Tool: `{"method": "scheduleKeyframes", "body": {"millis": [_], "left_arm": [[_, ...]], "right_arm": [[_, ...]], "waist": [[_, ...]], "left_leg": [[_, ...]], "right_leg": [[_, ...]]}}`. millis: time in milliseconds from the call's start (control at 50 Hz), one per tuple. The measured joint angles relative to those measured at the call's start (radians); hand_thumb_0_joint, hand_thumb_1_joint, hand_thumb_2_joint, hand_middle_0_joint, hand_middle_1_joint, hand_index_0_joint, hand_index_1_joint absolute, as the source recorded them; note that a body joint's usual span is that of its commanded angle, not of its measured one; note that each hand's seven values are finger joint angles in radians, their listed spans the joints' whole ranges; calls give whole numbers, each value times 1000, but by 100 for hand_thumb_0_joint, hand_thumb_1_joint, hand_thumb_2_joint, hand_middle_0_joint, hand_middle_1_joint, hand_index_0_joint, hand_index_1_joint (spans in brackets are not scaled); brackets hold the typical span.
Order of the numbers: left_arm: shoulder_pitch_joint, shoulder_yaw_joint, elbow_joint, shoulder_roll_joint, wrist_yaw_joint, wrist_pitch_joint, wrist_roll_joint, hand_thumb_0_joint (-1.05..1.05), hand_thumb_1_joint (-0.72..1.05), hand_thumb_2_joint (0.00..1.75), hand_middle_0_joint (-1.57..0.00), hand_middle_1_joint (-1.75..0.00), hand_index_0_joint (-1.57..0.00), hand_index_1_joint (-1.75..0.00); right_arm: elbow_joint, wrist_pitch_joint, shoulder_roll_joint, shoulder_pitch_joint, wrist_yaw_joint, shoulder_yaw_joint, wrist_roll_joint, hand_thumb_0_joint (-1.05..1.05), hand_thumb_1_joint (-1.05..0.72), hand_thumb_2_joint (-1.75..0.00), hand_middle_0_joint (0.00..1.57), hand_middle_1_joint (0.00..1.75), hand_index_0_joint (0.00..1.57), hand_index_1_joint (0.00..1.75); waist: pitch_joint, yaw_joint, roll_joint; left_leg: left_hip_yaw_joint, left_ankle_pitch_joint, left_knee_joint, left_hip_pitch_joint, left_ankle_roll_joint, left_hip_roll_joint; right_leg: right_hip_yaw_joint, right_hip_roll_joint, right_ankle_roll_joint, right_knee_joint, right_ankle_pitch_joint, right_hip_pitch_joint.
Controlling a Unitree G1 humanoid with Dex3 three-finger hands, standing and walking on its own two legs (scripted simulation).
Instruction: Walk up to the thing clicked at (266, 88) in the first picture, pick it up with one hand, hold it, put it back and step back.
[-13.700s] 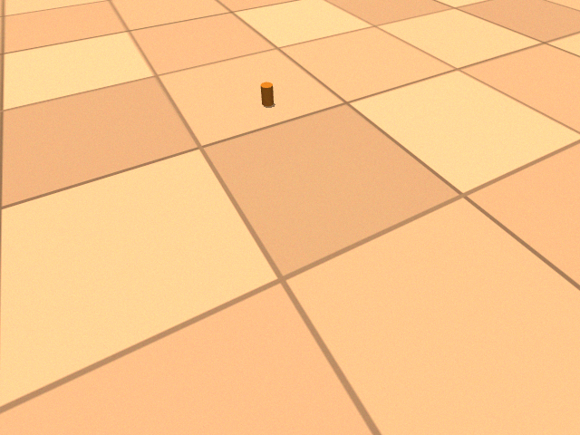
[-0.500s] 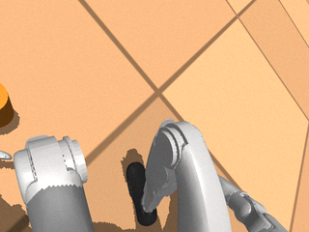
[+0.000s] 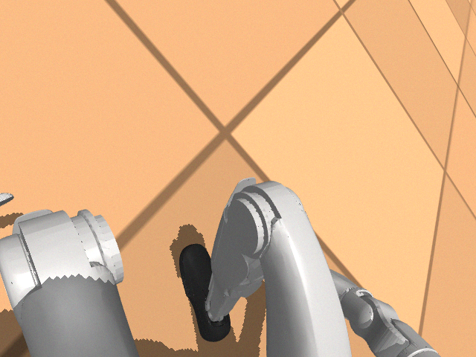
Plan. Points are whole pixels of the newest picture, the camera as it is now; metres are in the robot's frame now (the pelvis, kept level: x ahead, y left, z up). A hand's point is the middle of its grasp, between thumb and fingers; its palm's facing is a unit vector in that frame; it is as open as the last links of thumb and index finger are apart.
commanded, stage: close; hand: left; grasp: from the side
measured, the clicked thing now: out of the picture +0.43 +0.30 -0.21
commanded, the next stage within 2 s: settle in 0.48 s
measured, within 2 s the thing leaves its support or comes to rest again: leaves its support in 0.92 s
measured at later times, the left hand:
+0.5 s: hand out of the picture +0.41 +0.30 -0.18, palm faces +0.41 -0.91 -0.02, open 10.6 cm
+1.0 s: hand out of the picture +0.41 +0.30 -0.16, palm faces +0.39 -0.92 +0.00, open 10.9 cm
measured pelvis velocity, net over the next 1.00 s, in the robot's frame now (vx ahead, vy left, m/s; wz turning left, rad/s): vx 0.00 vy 0.00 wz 0.00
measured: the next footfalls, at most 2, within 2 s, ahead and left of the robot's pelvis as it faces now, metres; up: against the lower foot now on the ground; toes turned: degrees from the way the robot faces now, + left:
none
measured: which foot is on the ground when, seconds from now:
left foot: down 0.00-1.00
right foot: down 0.00-1.00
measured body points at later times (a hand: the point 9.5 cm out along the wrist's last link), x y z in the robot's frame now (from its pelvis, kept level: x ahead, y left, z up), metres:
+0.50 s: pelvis +0.00 +0.00 +0.00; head +0.22 +0.20 +0.33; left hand +0.38 +0.35 -0.18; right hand +0.18 -0.23 -0.02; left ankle +0.09 +0.12 -0.24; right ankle +0.15 -0.12 -0.24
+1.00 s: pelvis +0.00 +0.00 +0.01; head +0.22 +0.20 +0.34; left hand +0.38 +0.34 -0.16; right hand +0.19 -0.24 -0.02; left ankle +0.09 +0.12 -0.24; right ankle +0.15 -0.12 -0.24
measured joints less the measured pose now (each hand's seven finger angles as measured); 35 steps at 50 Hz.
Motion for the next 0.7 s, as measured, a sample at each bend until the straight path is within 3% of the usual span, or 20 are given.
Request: {"method": "scheduleKeyframes", "body": {"millis": [200, 440, 700], "left_arm": [[-22, -11, 13, 27, 27, 5, 9, -1, 13, 46, -39, -38, -38, -39], [-44, -21, 27, 45, 49, 5, 15, -1, -4, 56, -54, -66, -58, -69], [-66, -39, 19, 65, 58, 23, 16, -3, -30, 79, -61, -90, -65, -93]], "right_arm": [[-6, 7, 3, -4, 0, 9, -2, -1, -88, -90, 21, 30, 20, 30], [-7, 15, 3, -1, 1, 17, -2, -1, -88, -90, 21, 30, 20, 30], [-5, 26, 5, -9, 4, 15, -3, -1, -89, -90, 21, 30, 20, 30]], "waist": [[1, -6, -2], [-2, -5, -5], [5, -8, -6]], "left_leg": [[-5, -4, -3, -4, 5, 4], [-5, -8, -7, -7, 12, 6], [-9, -16, -10, -6, 6, 2]], "right_leg": [[-4, 5, 4, -10, 1, -1], [-6, 7, 5, -19, -3, 2], [-9, 4, 6, -22, -13, 5]]}}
